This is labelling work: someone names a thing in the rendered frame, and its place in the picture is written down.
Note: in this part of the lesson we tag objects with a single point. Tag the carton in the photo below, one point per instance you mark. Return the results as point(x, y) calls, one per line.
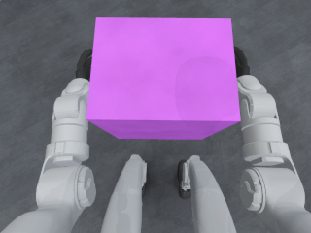
point(160, 78)

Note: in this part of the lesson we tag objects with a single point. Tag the right robot hand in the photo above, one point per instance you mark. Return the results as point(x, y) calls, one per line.
point(241, 63)

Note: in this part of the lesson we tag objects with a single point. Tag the left robot shin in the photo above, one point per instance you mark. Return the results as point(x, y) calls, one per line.
point(135, 156)

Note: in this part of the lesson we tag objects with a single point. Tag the left robot hand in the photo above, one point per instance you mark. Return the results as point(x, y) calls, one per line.
point(83, 66)

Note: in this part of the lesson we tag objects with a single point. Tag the robot left forearm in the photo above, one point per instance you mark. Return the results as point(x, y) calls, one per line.
point(68, 146)

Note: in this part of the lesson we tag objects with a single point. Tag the right robot thigh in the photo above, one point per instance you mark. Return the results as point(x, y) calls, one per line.
point(210, 213)

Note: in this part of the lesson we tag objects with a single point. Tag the robot right upper arm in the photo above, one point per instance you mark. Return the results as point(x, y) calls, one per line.
point(276, 196)

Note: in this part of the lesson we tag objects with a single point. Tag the robot left upper arm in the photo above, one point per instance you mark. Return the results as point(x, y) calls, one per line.
point(62, 195)

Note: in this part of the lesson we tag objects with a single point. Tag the robot right forearm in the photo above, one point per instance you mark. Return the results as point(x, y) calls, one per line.
point(260, 126)

